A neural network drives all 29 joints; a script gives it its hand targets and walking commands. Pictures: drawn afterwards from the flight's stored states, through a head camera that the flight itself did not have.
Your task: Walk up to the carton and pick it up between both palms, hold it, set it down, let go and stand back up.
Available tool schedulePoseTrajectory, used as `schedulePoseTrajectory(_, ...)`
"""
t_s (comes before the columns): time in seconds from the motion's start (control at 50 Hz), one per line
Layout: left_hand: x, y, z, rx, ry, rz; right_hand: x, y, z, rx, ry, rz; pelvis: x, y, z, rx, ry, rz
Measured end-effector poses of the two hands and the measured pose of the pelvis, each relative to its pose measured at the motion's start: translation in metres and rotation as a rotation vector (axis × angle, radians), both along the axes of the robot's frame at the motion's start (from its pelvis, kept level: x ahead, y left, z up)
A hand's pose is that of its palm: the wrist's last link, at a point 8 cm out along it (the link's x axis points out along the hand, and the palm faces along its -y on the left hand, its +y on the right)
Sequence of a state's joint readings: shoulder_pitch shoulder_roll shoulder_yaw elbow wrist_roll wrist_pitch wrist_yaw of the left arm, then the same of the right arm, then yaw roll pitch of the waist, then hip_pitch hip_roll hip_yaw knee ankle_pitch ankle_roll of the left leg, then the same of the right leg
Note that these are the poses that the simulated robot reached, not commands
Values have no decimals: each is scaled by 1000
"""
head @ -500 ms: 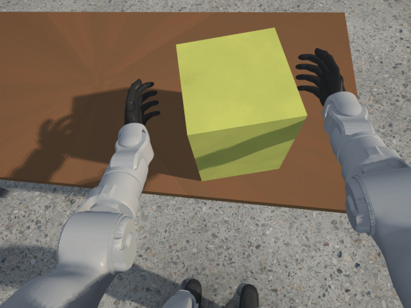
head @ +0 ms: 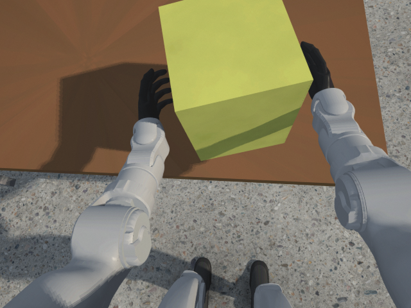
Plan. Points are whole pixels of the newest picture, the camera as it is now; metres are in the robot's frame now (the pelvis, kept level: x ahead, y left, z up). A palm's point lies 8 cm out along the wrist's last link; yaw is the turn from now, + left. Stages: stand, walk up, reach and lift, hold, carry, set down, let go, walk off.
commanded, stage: reach and lift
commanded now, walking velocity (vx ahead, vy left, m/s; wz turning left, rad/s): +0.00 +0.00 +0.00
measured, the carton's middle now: (230, 84) +0.54 +0.05 -0.03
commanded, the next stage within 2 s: none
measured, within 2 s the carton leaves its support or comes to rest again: neither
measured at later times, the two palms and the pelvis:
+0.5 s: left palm (155, 116) +0.44 +0.18 +0.00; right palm (312, 92) +0.51 -0.11 -0.01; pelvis +0.01 +0.00 +0.01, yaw +0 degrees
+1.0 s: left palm (157, 118) +0.44 +0.18 -0.01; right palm (310, 95) +0.51 -0.10 -0.01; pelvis +0.04 -0.01 +0.03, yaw +2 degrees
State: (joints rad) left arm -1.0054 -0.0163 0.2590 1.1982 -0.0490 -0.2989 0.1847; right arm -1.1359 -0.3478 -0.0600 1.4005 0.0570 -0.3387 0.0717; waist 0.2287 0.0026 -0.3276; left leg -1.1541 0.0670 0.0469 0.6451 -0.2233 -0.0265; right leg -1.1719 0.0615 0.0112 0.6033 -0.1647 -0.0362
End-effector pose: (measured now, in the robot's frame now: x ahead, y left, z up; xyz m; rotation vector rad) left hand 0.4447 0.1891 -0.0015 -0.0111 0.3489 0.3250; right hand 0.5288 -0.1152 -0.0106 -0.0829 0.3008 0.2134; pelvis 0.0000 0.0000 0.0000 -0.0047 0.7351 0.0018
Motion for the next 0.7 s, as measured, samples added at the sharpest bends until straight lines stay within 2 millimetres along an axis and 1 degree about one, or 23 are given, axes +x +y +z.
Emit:
schedulePoseTrajectory(0.08, 2, -10, 1, -10, -10, 8, -3, 5, -2, 3, -6, -12, -2, 0, 0, 1, 0, -4)
schedulePoseTrajectory(0.28, -2, -10, 1, -17, -12, 40, -9, 7, 0, -12, -3, -31, -4, 0, 5, 7, -38, -9)
schedulePoseTrajectory(0.44, -6, -10, 1, -25, -13, 70, -14, 10, -1, 3, 7, -49, 4, 0, 11, 4, -72, -5)
schedulePoseTrajectory(0.7, -5, -12, -1, -3, -21, 93, -14, 11, -1, -20, -9, -46, 20, -4, 22, 7, -118, -4)
